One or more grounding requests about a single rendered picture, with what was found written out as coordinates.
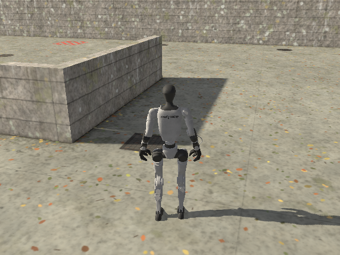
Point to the robot right forearm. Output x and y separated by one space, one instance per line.
194 140

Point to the robot right thigh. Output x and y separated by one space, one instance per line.
182 159

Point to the robot right shin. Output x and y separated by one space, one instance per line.
181 195

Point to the right robot hand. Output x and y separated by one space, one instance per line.
196 152

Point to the robot right upper arm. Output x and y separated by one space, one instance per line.
188 120

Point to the left robot hand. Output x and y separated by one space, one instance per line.
144 152

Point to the robot left upper arm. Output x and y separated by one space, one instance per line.
150 121

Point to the robot left forearm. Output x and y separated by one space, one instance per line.
144 142

